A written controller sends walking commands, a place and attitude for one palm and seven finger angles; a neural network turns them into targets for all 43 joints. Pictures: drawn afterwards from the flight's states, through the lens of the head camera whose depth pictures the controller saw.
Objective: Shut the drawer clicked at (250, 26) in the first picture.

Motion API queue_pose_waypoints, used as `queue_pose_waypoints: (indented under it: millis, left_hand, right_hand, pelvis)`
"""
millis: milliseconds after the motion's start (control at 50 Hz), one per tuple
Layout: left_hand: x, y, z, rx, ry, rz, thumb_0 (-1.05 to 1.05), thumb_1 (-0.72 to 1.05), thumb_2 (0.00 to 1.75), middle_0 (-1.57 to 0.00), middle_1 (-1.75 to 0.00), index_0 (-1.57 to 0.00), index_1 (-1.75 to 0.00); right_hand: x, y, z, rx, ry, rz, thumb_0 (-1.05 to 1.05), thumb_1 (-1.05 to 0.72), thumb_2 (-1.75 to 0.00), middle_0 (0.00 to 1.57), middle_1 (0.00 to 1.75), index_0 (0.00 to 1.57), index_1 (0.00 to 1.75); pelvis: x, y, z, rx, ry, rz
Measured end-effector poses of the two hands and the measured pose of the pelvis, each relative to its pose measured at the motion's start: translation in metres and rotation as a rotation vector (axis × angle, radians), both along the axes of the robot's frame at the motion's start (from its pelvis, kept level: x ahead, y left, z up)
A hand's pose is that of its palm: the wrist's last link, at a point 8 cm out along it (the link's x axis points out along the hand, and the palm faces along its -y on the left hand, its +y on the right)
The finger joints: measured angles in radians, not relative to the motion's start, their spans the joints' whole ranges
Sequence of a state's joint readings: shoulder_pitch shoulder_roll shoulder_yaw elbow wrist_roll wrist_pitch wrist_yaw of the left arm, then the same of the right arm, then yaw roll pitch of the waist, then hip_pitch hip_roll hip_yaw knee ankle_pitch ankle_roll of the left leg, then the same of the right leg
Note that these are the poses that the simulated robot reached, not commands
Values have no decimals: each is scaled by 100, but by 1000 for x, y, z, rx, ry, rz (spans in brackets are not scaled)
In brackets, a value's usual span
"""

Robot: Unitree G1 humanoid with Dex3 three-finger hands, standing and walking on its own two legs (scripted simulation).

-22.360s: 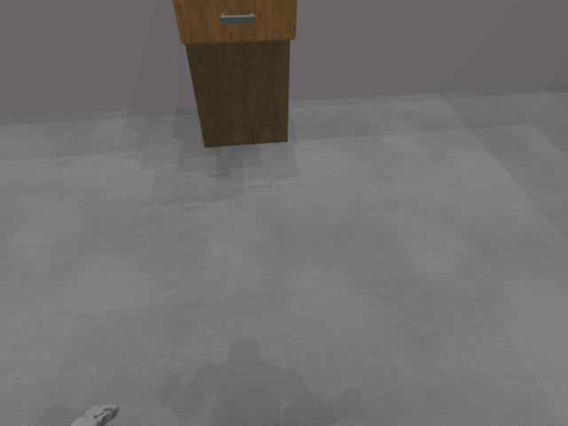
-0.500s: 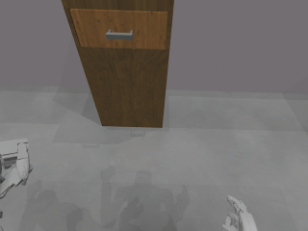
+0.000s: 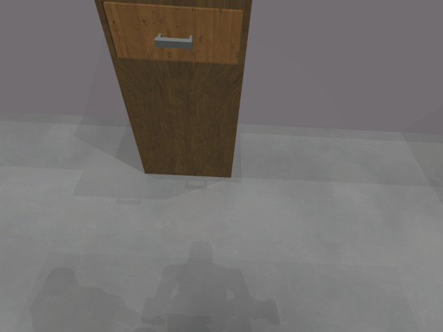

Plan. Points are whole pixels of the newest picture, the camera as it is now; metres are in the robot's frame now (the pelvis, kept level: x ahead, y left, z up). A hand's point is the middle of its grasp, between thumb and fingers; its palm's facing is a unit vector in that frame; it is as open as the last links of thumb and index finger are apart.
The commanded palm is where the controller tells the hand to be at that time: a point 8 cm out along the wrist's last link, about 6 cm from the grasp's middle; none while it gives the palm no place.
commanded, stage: let the arm hang, fingers relaxed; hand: left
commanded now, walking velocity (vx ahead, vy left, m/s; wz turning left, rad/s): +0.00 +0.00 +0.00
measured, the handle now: (174, 40) +0.97 +0.20 +0.04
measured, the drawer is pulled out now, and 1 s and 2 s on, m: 0.00 0.00 0.00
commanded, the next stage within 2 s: look to check the result in 0.76 s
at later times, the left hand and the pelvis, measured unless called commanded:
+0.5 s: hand out of the picture +0.05 +0.21 -0.15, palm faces -0.02 -0.96 -0.28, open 7.1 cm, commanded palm none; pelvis +0.01 +0.00 +0.01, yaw -1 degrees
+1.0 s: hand out of the picture +0.07 +0.20 -0.15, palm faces -0.03 -0.96 -0.29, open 7.3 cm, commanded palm none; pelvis +0.03 -0.01 +0.01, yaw -1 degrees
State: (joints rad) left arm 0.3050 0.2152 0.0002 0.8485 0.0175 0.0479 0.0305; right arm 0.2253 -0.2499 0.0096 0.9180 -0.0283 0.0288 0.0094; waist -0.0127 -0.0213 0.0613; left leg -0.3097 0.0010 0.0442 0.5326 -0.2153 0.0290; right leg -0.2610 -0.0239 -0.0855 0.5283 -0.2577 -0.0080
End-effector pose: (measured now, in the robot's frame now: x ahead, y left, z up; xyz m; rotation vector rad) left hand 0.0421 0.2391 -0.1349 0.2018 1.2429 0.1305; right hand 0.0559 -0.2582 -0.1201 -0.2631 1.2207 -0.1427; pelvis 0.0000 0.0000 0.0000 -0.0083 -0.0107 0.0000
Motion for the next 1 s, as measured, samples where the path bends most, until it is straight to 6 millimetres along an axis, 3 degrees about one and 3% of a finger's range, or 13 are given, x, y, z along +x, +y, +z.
queue_pose_waypoints:
  millis: [120,220,300,400,520,620,780,1000]
  left_hand:
    - [-56,15,1,20,171,42,1,90,90,-80,-99,-80,-99]
    - [-69,27,10,57,229,55,1,91,90,-60,-76,-60,-77]
    - [-58,32,14,79,212,51,1,91,90,-45,-59,-45,-59]
    - [-27,31,15,82,141,33,1,91,90,-31,-43,-31,-43]
    - [12,18,15,59,48,6,0,91,90,-23,-34,-23,-34]
    - [31,6,14,34,11,-12,0,91,90,-21,-31,-21,-32]
    - [34,-1,12,21,33,-14,0,91,90,-20,-30,-21,-31]
    - [27,11,17,67,77,6,0,91,90,-20,-30,-20,-30]
  right_hand:
    - [-53,6,-7,14,182,-46,1,-90,-90,20,30,20,30]
    - [-68,15,-15,45,218,-80,1,-90,-90,20,30,20,30]
    - [-65,21,-19,67,205,-92,1,-90,-90,20,30,20,30]
    - [-50,24,-21,80,163,-93,1,-90,-90,20,30,20,30]
    - [-28,22,-19,80,107,-87,1,-90,-90,20,30,20,30]
    - [-16,17,-16,72,83,-86,1,-90,-90,20,30,20,30]
    - [-12,6,-12,51,98,-92,1,-90,-90,20,30,20,30]
    - [-5,-15,-10,20,115,-88,1,-90,-90,20,30,20,30]
  pelvis:
    - [-3,0,4,-11,6,7]
    - [0,3,6,-7,3,-1]
    - [2,4,7,-2,-2,-7]
    - [6,4,8,3,-10,-12]
    - [9,2,10,6,-17,-15]
    - [13,-1,11,7,-15,-16]
    - [19,-5,12,7,-11,-19]
    - [26,-13,13,8,-12,-18]
